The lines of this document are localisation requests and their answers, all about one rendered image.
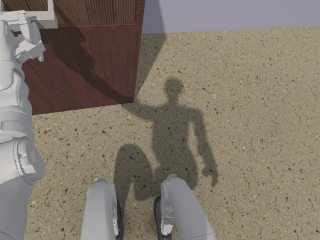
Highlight left robot thigh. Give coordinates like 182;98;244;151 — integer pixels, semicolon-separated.
80;181;117;240

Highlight handle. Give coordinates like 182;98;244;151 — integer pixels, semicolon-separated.
0;0;58;29

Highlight robot left upper arm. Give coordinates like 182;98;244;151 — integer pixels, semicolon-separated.
0;139;46;240

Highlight cabinet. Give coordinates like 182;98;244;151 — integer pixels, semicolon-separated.
11;0;145;116

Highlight drawer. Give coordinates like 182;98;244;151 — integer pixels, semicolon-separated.
2;0;136;26

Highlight right robot thigh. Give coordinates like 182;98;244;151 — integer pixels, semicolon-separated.
160;177;218;240

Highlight robot left forearm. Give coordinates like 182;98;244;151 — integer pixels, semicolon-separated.
0;60;35;144

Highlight robot thigh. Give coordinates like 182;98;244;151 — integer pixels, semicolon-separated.
80;181;117;240
160;177;218;240

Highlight left robot hand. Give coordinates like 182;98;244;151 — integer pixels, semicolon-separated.
0;10;46;69

